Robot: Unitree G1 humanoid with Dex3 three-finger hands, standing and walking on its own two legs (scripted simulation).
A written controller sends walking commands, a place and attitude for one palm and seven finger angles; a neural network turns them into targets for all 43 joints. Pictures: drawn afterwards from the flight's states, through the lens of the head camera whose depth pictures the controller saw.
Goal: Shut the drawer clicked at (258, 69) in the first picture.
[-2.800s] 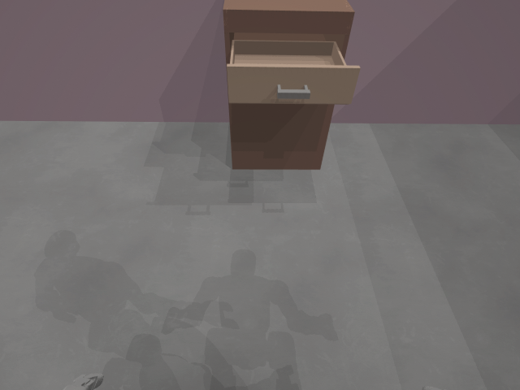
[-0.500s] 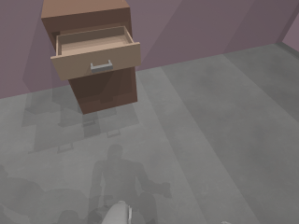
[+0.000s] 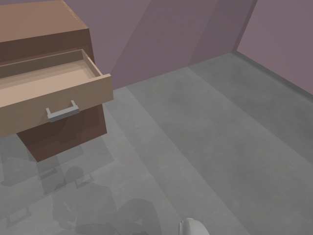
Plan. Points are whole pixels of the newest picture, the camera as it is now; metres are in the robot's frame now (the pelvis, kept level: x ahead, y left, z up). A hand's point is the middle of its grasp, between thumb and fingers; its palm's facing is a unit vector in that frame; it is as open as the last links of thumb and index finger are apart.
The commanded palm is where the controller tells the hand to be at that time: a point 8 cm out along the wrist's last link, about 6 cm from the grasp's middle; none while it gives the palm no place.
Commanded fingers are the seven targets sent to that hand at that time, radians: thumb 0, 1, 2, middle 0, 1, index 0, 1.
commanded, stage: walk to a spot facing it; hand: left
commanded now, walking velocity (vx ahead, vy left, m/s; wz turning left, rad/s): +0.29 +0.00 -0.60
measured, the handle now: (62, 110) +0.56 +0.42 -0.10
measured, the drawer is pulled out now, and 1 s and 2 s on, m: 0.29 0.29 0.29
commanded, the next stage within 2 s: turn to face it in 0.44 s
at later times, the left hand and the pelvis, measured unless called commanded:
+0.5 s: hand (129, 185) +0.32 +0.11 -0.18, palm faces -0.24 -0.95 -0.19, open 7.3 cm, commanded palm none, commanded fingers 0.00 0.90 0.90 -0.20 -0.30 -0.20 -0.30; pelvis +0.17 -0.04 -0.02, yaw -16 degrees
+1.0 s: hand (109, 178) +0.33 +0.18 -0.18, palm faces -0.09 -0.98 -0.18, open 7.4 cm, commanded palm none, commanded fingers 0.00 0.90 0.90 -0.20 -0.30 -0.20 -0.30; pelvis +0.25 +0.00 +0.00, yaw -10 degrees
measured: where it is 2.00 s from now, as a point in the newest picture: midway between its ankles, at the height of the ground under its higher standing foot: outside the picture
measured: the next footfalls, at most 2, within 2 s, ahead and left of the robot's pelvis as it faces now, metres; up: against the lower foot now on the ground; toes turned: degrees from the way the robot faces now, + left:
right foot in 0.36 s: +0.25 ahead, -0.11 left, +0.00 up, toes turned -18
left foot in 0.80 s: +0.30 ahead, +0.09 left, +0.00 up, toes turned -11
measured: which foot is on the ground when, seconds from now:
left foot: down 0.00-0.36, up 0.38-0.78, down 0.80-1.00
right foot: up 0.00-0.34, down 0.36-0.82, up 0.84-1.00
